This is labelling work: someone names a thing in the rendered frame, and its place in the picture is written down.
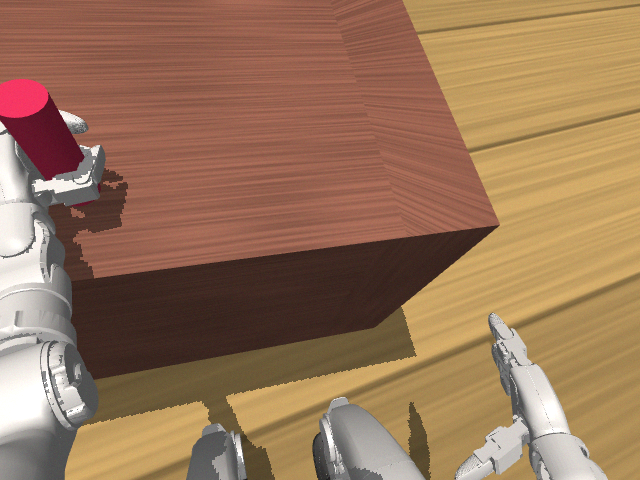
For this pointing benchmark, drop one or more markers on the left robot arm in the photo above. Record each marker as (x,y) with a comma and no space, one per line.
(46,391)

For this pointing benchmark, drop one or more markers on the right robot foot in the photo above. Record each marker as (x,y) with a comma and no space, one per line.
(319,458)

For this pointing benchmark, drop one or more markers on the right robot arm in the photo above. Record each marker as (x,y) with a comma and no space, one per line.
(560,456)

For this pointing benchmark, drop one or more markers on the can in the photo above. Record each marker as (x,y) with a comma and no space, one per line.
(32,118)

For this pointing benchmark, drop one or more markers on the left robot hand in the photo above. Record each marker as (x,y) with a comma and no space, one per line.
(21,181)

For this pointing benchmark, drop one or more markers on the right robot hand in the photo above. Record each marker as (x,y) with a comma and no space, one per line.
(536,408)

